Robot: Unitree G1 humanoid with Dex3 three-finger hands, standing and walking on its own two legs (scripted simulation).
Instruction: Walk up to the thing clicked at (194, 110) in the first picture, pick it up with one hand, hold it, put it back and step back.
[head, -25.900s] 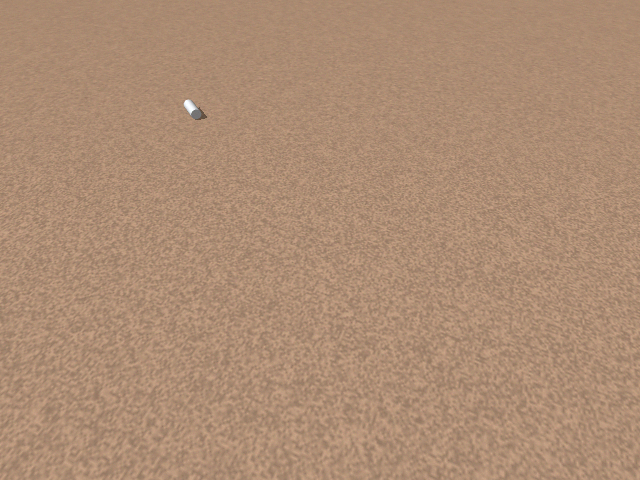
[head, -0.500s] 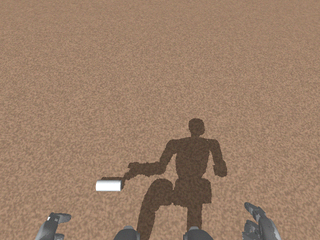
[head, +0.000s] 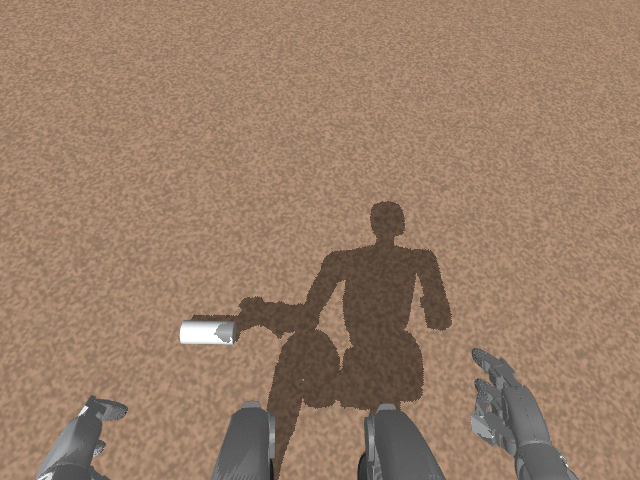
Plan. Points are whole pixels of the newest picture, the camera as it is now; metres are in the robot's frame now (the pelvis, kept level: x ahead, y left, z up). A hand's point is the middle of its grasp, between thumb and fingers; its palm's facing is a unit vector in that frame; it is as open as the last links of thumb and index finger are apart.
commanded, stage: rise first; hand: left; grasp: from above
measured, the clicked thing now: (209, 332) +0.45 +0.28 -0.61
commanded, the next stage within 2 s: none
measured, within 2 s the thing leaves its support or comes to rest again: neither
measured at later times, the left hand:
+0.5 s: hand (152, 379) +0.29 +0.31 -0.34, palm faces -0.50 -0.29 -0.82, open 14.1 cm
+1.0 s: hand (167, 353) +0.36 +0.32 -0.43, palm faces -0.48 -0.04 -0.88, open 14.1 cm
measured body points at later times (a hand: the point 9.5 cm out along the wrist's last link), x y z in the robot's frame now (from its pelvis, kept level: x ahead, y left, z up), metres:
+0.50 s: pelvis -0.07 +0.00 -0.21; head +0.15 +0.02 +0.18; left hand +0.31 +0.33 -0.30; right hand +0.06 -0.28 -0.34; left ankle +0.02 +0.13 -0.61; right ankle +0.01 -0.15 -0.61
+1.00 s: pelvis -0.08 +0.01 -0.29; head +0.14 +0.06 +0.10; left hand +0.38 +0.32 -0.38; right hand -0.03 -0.28 -0.40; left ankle +0.02 +0.13 -0.61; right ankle +0.01 -0.15 -0.61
